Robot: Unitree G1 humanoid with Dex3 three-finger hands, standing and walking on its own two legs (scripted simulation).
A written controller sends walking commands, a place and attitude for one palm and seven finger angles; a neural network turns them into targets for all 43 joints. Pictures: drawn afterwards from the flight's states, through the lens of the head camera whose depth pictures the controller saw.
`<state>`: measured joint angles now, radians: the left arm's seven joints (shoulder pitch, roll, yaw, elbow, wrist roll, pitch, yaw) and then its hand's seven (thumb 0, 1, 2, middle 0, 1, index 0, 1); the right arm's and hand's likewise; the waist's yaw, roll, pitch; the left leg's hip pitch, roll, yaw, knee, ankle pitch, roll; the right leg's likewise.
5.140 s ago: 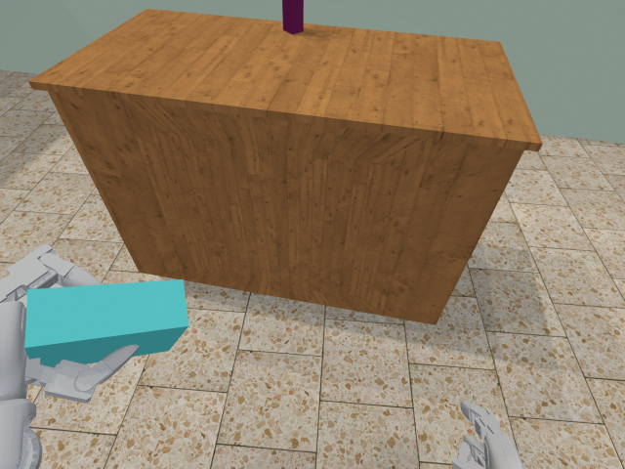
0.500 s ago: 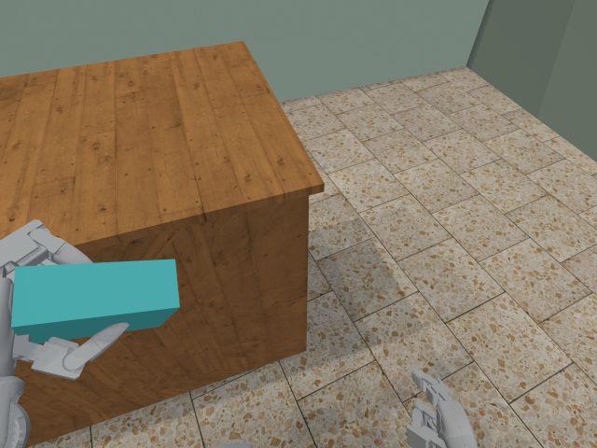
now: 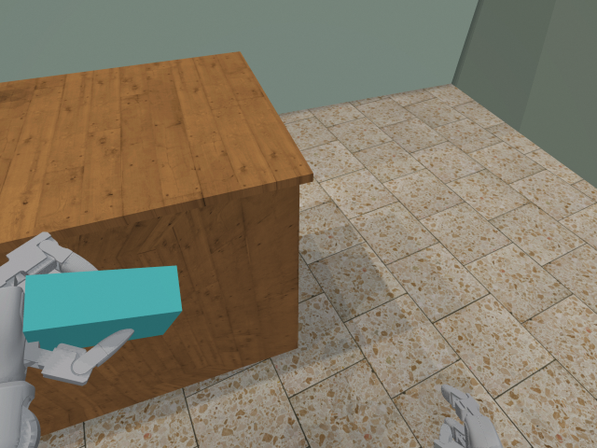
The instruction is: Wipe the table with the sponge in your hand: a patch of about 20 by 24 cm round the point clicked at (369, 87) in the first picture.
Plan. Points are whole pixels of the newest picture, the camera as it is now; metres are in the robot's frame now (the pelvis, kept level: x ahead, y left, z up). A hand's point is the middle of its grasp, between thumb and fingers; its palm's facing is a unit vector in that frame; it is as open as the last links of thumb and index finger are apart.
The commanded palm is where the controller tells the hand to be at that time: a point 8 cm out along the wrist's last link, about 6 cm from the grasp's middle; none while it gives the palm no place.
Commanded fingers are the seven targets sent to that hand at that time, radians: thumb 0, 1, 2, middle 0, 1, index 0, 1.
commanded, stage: come to a stop and stand still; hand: left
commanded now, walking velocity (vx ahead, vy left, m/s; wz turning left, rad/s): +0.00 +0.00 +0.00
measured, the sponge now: (128, 307) +0.22 +0.20 +0.14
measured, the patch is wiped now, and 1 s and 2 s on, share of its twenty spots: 0.00 0.00 0.00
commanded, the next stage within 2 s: look again from close up in 0.30 s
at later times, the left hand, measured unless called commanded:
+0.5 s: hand (24, 267) +0.23 +0.29 +0.19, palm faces +0.47 -0.77 -0.42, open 9.2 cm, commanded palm +0.15 +0.29 +0.18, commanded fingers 0.00 0.10 1.30 -1.20 -1.60 -1.20 -1.60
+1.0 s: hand (47, 243) +0.28 +0.31 +0.17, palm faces +0.40 -0.86 -0.31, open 9.2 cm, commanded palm +0.22 +0.34 +0.18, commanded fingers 0.00 0.10 1.30 -1.20 -1.60 -1.20 -1.60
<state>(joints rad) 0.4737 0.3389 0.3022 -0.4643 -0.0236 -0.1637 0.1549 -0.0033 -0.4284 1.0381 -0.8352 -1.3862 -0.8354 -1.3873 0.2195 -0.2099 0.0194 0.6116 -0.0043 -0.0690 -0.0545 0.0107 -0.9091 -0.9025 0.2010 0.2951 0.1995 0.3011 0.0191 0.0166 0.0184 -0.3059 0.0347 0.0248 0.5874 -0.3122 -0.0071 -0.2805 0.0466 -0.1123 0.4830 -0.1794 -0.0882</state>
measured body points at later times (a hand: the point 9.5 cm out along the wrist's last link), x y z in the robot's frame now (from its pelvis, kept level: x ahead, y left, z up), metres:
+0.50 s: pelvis -0.01 +0.01 +0.00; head +0.01 +0.02 +0.45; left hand +0.20 +0.33 +0.21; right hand +0.15 -0.21 -0.09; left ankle +0.03 +0.12 -0.73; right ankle +0.06 -0.06 -0.73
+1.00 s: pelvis +0.06 +0.06 +0.00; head +0.08 +0.09 +0.45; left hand +0.25 +0.35 +0.18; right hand +0.25 -0.15 -0.06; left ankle +0.03 +0.12 -0.73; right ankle +0.06 -0.06 -0.73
